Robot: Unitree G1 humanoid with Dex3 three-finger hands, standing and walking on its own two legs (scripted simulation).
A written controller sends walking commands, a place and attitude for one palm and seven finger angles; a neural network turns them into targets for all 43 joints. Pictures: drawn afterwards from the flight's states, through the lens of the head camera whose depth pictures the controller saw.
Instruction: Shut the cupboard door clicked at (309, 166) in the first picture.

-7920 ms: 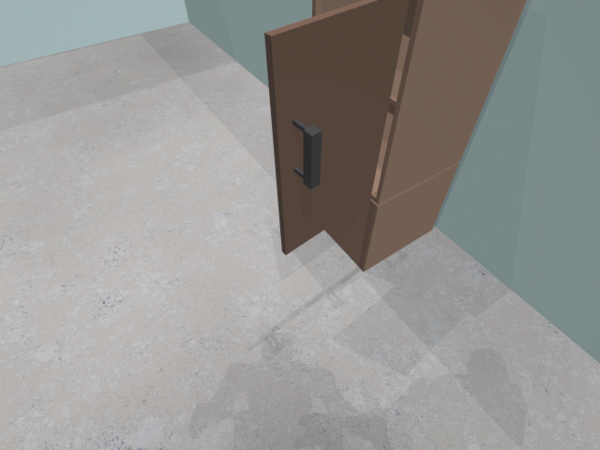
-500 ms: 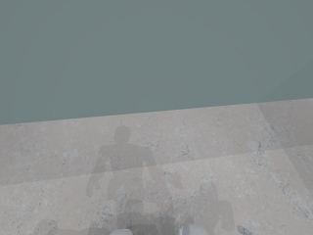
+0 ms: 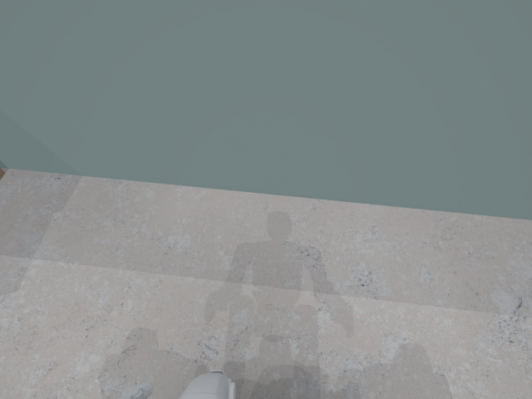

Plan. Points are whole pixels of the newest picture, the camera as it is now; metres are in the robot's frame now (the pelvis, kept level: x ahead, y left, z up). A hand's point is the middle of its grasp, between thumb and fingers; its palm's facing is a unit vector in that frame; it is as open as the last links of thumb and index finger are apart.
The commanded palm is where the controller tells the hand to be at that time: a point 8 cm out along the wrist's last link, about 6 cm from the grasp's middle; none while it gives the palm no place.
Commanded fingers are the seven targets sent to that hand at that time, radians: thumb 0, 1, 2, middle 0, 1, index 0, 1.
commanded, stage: walk to a spot facing it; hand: left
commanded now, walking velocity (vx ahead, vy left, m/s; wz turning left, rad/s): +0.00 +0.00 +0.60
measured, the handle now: out of the picture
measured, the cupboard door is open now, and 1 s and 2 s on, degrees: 96 96 96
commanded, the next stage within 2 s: none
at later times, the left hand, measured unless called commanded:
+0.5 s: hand out of the picture +0.11 +0.24 -0.15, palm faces +0.26 -0.93 -0.25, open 7.4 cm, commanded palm none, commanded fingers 0.00 0.90 0.90 -0.20 -0.30 -0.20 -0.30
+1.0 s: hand out of the picture +0.02 +0.20 -0.19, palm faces +0.63 -0.75 -0.18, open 7.4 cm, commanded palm none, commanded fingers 0.00 0.90 0.90 -0.20 -0.30 -0.20 -0.30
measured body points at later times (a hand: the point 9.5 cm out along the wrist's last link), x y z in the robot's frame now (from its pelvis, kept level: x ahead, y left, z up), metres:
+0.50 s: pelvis +0.05 +0.00 +0.00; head +0.09 +0.02 +0.45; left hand +0.09 +0.29 -0.13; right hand +0.17 -0.23 -0.15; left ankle +0.01 +0.12 -0.74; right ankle +0.10 -0.13 -0.72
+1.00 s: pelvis +0.19 +0.10 -0.03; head +0.23 +0.15 +0.42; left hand -0.02 +0.24 -0.18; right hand +0.47 -0.01 -0.14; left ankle +0.21 +0.20 -0.74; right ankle +0.14 -0.11 -0.66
